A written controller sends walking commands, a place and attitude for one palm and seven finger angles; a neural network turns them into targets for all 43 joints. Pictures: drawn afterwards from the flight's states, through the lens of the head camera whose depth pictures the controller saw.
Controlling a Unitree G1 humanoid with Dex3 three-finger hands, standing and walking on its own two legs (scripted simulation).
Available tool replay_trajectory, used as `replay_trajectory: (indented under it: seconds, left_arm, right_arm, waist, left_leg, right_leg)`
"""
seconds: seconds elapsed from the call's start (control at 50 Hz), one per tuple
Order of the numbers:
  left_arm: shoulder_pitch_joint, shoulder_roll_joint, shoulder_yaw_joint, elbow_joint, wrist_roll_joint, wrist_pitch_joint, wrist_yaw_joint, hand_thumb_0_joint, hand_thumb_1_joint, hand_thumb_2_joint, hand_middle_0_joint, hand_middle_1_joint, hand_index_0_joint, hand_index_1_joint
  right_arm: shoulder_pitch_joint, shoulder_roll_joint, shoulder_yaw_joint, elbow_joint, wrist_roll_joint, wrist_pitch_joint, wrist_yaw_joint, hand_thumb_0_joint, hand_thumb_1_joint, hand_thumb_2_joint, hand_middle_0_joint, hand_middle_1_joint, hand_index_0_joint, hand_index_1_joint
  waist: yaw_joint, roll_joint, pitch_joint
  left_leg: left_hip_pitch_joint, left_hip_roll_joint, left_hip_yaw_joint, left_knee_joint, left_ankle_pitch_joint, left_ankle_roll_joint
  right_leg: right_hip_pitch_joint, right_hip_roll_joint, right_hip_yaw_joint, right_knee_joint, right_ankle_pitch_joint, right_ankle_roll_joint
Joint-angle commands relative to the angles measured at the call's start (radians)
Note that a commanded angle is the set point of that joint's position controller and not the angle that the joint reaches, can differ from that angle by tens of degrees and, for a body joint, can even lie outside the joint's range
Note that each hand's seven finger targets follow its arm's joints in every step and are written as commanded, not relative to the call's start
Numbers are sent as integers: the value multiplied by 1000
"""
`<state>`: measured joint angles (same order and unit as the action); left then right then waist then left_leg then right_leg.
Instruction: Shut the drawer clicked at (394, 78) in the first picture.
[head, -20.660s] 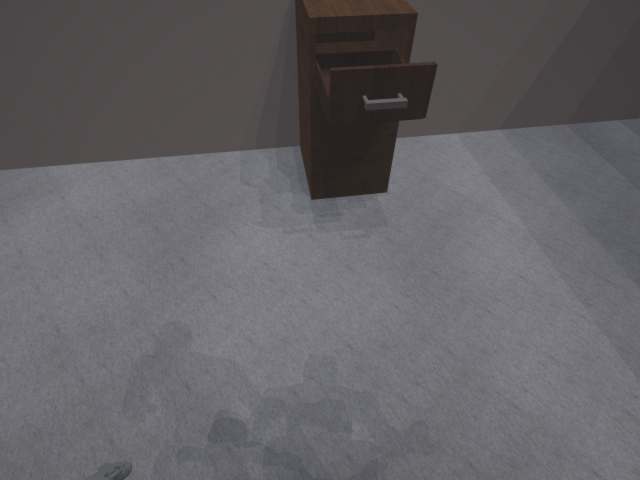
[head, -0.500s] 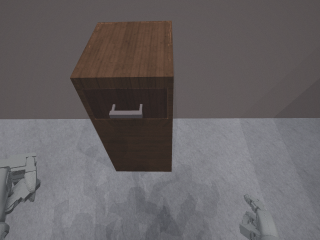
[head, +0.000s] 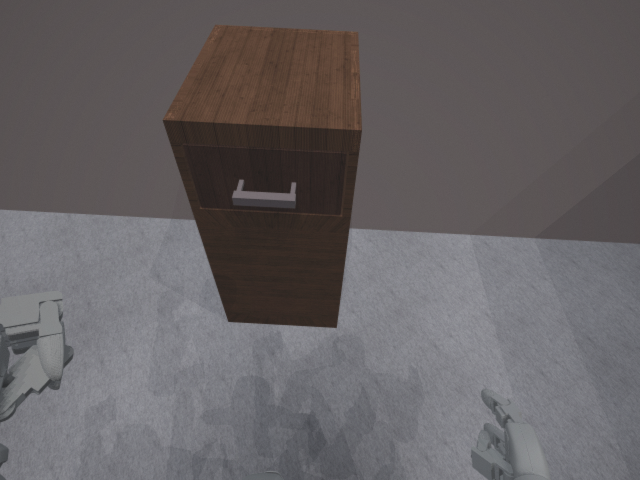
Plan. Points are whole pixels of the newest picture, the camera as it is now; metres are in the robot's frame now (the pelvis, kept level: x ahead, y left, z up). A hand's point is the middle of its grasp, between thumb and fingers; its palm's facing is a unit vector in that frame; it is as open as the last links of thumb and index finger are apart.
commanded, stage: step back with the hand held close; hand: left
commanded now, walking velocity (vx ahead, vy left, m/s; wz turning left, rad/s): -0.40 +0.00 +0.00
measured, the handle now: (265, 192) +0.67 +0.16 -0.10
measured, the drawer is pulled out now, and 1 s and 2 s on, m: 0.00 0.00 0.00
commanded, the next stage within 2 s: stop stepping back and stand still in 0.64 s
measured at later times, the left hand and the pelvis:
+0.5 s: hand (24, 469) +0.10 +0.21 +0.19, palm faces +0.25 -0.81 -0.54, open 3.3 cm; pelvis -0.08 -0.02 +0.00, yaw +1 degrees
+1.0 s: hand out of the picture -0.01 +0.24 +0.19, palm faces +0.28 -0.81 -0.52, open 3.3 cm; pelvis -0.20 +0.01 +0.00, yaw -1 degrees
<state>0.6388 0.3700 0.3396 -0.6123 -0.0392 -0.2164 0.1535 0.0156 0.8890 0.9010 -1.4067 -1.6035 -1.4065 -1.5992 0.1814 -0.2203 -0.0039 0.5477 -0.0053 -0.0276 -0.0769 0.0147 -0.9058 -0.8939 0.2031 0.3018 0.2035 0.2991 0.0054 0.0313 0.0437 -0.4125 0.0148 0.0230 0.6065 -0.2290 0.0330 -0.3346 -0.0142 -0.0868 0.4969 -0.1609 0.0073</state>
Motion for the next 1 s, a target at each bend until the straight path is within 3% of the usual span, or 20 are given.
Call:
replay_trajectory:
  seconds: [0.0, 0.06, 0.2, 0.26, 0.3, 0.34, 0.42, 0.48, 0.52, 0.58, 0.6, 0.64, 0.68, 0.78, 0.82, 0.9, 0.92, 0.94, 0.96, 0.98]
  left_arm:
    - [-52, 183, 133, -244, -3, -81, 36, 0, 900, 900, -1400, -1600, -1400, -1600]
    - [-35, 183, 168, -207, 24, -87, 25, 0, 900, 900, -1400, -1600, -1400, -1600]
    - [61, 185, 171, -215, -10, -116, -6, 0, 900, 900, -1400, -1600, -1400, -1600]
    - [9, 210, 177, -270, -20, -152, -8, 0, 900, 900, -1400, -1600, -1400, -1600]
    - [-20, 228, 170, -303, -22, -158, -11, 0, 900, 900, -1400, -1600, -1400, -1600]
    - [63, 251, 211, -283, -36, -149, -15, 0, 900, 900, -1400, -1600, -1400, -1600]
    - [84, 275, 251, -238, -48, -138, -19, 0, 900, 900, -1400, -1600, -1400, -1600]
    - [32, 253, 208, -139, -49, -130, -9, 0, 900, 900, -1400, -1600, -1400, -1600]
    - [-34, 231, 190, -90, -33, -113, 1, 0, 900, 900, -1400, -1600, -1400, -1600]
    - [-93, 182, 132, -15, -9, -98, -14, 0, 900, 900, -1400, -1600, -1400, -1600]
    - [-137, 169, 103, -34, -11, -105, -19, 0, 900, 900, -1400, -1600, -1400, -1600]
    - [-201, 198, 95, -100, -1, -125, -23, 0, 900, 900, -1400, -1600, -1400, -1600]
    - [-109, 205, 102, -140, -10, -137, -23, 0, 900, 900, -1400, -1600, -1400, -1600]
    - [31, 219, 158, -400, -25, -91, -3, 0, 900, 900, -1400, -1600, -1400, -1600]
    - [95, 253, 217, -435, -32, -66, 15, 0, 900, 900, -1400, -1600, -1400, -1600]
    - [167, 196, 200, -268, -37, -22, 26, 0, 900, 900, -1400, -1600, -1400, -1600]
    - [174, 195, 202, -231, -37, -10, 22, 0, 900, 900, -1400, -1600, -1400, -1600]
    - [138, 196, 192, -214, -42, -9, 16, 0, 900, 900, -1400, -1600, -1400, -1600]
    - [97, 220, 204, -213, -55, -9, 17, 0, 900, 900, -1400, -1600, -1400, -1600]
    - [27, 250, 223, -228, -62, -11, 20, 0, 900, 900, -1400, -1600, -1400, -1600]
  right_arm:
    - [-68, -133, -45, -141, -7, -62, -26, 0, -900, -900, 200, 300, 200, 300]
    - [-90, -127, -54, -155, -9, -74, -32, 0, -900, -900, 200, 300, 200, 300]
    - [-71, -130, -58, -112, -19, -107, 5, 0, -900, -900, 200, 300, 200, 300]
    - [-32, -113, -53, -54, -22, -102, 13, 0, -900, -900, 200, 300, 200, 300]
    - [-31, -109, -61, -68, -5, -94, 16, 0, -900, -900, 200, 300, 200, 300]
    - [-62, -117, -68, -103, 8, -93, 13, 0, -900, -900, 200, 300, 200, 300]
    - [-126, -110, -59, -138, 8, -75, 12, 0, -900, -900, 200, 300, 200, 300]
    - [-123, -98, -71, -102, 13, -56, 9, 0, -900, -900, 200, 300, 200, 300]
    - [-142, -90, -74, -80, -1, -49, 7, 0, -900, -900, 200, 300, 200, 300]
    - [-139, -72, -34, -82, -6, -38, -13, 0, -900, -900, 200, 300, 200, 300]
    - [-134, -94, -30, -77, 2, -45, -20, 0, -900, -900, 200, 300, 200, 300]
    - [-97, -122, -46, -73, -5, -69, -13, 0, -900, -900, 200, 300, 200, 300]
    - [-51, -110, -56, -86, -20, -105, 12, 0, -900, -900, 200, 300, 200, 300]
    - [-39, -122, -66, -131, -10, -139, 42, 0, -900, -900, 200, 300, 200, 300]
    - [-54, -115, -56, -153, -7, -136, 42, 0, -900, -900, 200, 300, 200, 300]
    - [-70, -87, -37, -124, -16, -101, 21, 0, -900, -900, 200, 300, 200, 300]
    - [-65, -84, -37, -122, -12, -92, 16, 0, -900, -900, 200, 300, 200, 300]
    - [-50, -79, -38, -103, -6, -79, 11, 0, -900, -900, 200, 300, 200, 300]
    - [-41, -88, -44, -83, -7, -63, 6, 0, -900, -900, 200, 300, 200, 300]
    - [-50, -93, -39, -60, -15, -58, 5, 0, -900, -900, 200, 300, 200, 300]
  waist:
    - [-32, 99, -70]
    - [-4, 211, -109]
    - [-15, 135, -133]
    - [-14, 79, -271]
    - [-27, -28, -424]
    - [-12, -40, -444]
    - [-16, 35, -255]
    - [-27, -125, -73]
    - [-20, -144, 5]
    - [-29, -141, 98]
    - [-41, -64, 103]
    - [-14, 118, -33]
    - [10, 138, -226]
    - [3, 150, -319]
    - [0, 210, -301]
    - [-13, 252, -187]
    - [-18, 170, -157]
    - [-30, -2, -129]
    - [-32, -180, -95]
    - [-23, -232, -60]
  left_leg:
    - [-19, 92, -193, -288, -278, 18]
    - [-345, 252, -363, -508, -505, 98]
    - [-104, 171, -254, -351, -190, 69]
    - [261, 126, -145, -164, 470, 35]
    - [468, 88, -39, -67, 696, 24]
    - [461, 96, -47, -70, 603, 33]
    - [273, 84, -73, -120, 163, 7]
    - [250, -32, -49, 218, -41, -62]
    - [137, -25, -105, 413, -117, -58]
    - [57, 10, -84, -21, -16, -42]
    - [89, 16, -80, -212, 186, -31]
    - [214, 213, -234, -277, 719, 33]
    - [345, 294, -312, -254, 800, 87]
    - [230, 272, -257, -358, 49, 111]
    - [137, 213, -207, -439, -270, 64]
    - [-67, 93, -104, -461, -417, -64]
    - [-28, 29, -26, -340, -339, -88]
    - [83, -14, 31, -55, -198, -83]
    - [107, -16, -14, 241, -104, -63]
    - [-9, -7, -38, 373, -50, -55]
  right_leg:
    - [-1, 1, 90, -72, -318, -4]
    - [314, 97, 89, 345, -148, 12]
    - [205, 83, 108, -11, -154, -22]
    - [78, 25, 162, -104, 175, -4]
    - [64, 20, 132, -59, 483, 81]
    - [59, 11, 122, -20, 417, 92]
    - [-32, -16, 155, -109, 64, 27]
    - [-336, -223, 359, -345, -313, -104]
    - [-355, -281, 377, -341, -202, -172]
    - [-128, -116, 195, -146, 214, -91]
    - [-85, -51, 159, -52, 253, -46]
    - [-59, 52, 133, 160, -44, -9]
    - [-97, 66, 170, 334, -327, -10]
    - [-11, 57, 133, 458, -305, 8]
    - [84, 74, 59, 358, -319, -1]
    - [343, 115, -68, -27, -390, -49]
    - [289, 75, -42, -169, -372, -63]
    - [104, -70, 94, -299, -339, -111]
    - [-96, -252, 321, -394, -395, -180]
    - [-93, -344, 374, -407, -336, -223]
